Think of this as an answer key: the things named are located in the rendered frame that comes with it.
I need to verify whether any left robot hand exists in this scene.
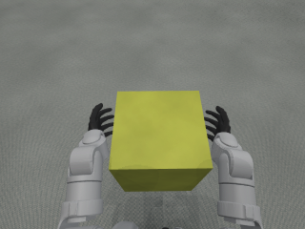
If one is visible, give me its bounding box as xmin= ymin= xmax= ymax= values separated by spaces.
xmin=88 ymin=103 xmax=114 ymax=137

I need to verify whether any right robot forearm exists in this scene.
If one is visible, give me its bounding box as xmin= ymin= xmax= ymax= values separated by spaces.
xmin=210 ymin=132 xmax=264 ymax=229

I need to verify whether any carton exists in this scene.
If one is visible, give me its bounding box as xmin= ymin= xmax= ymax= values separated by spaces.
xmin=109 ymin=91 xmax=213 ymax=192

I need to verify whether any right robot hand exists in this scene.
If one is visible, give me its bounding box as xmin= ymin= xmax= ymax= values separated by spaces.
xmin=204 ymin=106 xmax=231 ymax=142

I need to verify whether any left robot forearm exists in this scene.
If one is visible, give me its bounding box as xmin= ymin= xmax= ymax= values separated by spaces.
xmin=57 ymin=129 xmax=110 ymax=229

